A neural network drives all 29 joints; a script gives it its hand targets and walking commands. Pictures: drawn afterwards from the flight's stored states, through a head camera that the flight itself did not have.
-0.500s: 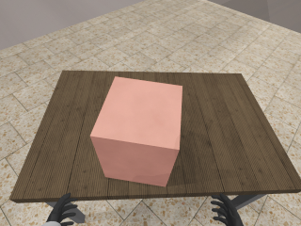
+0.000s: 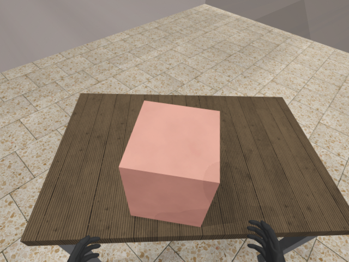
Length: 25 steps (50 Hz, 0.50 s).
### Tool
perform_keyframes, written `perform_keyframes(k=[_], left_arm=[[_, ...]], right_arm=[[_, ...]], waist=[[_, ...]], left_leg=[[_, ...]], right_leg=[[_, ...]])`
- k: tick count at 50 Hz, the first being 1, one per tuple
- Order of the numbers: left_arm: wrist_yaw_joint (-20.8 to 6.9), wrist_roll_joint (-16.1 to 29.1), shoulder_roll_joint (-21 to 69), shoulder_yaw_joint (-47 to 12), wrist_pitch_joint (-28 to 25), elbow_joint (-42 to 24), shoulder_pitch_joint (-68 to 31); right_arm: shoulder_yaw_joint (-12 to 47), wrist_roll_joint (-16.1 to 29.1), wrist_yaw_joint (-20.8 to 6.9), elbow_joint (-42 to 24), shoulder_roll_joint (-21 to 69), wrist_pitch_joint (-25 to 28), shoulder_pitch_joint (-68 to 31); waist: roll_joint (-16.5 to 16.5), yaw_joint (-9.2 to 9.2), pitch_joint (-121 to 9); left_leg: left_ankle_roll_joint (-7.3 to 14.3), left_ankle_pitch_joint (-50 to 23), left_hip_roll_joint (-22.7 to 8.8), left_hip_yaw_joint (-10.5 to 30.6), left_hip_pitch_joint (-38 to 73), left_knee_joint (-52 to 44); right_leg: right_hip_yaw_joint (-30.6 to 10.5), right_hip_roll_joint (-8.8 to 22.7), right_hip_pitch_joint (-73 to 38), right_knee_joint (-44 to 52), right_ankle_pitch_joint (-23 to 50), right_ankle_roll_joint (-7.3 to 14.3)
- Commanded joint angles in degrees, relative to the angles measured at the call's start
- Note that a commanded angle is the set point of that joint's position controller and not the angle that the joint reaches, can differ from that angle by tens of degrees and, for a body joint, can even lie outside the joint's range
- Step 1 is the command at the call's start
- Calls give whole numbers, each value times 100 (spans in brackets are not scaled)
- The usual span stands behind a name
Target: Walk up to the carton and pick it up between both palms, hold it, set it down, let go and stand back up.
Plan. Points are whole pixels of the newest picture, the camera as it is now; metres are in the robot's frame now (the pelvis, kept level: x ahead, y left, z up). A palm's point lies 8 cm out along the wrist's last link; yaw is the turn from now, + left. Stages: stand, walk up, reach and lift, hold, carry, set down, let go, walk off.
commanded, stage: reach and lift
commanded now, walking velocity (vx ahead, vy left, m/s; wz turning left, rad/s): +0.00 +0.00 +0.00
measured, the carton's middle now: (173, 165) +0.36 +0.04 -0.01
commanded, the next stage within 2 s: none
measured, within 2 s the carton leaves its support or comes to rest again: neither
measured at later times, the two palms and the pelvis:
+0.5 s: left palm (73, 243) +0.16 +0.24 -0.04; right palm (267, 251) +0.17 -0.18 -0.03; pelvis -0.01 +0.00 +0.00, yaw +0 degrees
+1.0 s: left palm (81, 204) +0.23 +0.24 +0.01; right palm (266, 214) +0.24 -0.18 +0.00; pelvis +0.02 +0.00 +0.00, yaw +0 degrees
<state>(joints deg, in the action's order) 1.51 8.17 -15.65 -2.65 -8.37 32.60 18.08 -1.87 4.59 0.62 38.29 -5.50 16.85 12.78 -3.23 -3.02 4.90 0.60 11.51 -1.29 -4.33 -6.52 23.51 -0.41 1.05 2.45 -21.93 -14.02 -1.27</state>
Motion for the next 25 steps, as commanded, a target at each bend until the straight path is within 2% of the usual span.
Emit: perform_keyframes(k=[1,4,8,13,18,25], left_arm=[[-10,203,-793,294,-986,-1621,-965],[-65,318,-870,236,-1174,-1602,-908],[-191,462,-959,90,-1282,-1267,-763],[-397,645,-1024,20,-1174,-912,-953],[-450,716,-1054,50,-1222,-947,-1261],[-456,688,-1099,67,-1506,-1137,-1643]], right_arm=[[-123,126,75,-901,-458,423,-216],[-139,132,129,-1056,-419,499,-244],[-129,109,214,-1280,-269,558,-317],[-36,77,365,-1502,-83,624,-524],[98,192,426,-1682,32,626,-664],[168,378,508,-1653,128,759,-782]], waist=[[787,196,-692],[685,191,-651],[522,161,-497],[344,12,-284],[513,-74,-189],[792,42,-380]], left_leg=[[-383,-1325,39,203,788,-213],[-364,-1209,53,215,704,-189],[-310,-791,72,204,512,-207],[-198,-172,95,178,198,-224],[-192,77,76,227,52,-248],[-263,-69,67,296,135,-112]], right_leg=[[-130,-85,781,489,569,306],[-160,-86,793,468,515,276],[-178,-85,868,479,129,301],[-180,-44,996,483,-442,342],[-180,-37,1000,430,-675,412],[-198,-54,1073,313,-574,437]])
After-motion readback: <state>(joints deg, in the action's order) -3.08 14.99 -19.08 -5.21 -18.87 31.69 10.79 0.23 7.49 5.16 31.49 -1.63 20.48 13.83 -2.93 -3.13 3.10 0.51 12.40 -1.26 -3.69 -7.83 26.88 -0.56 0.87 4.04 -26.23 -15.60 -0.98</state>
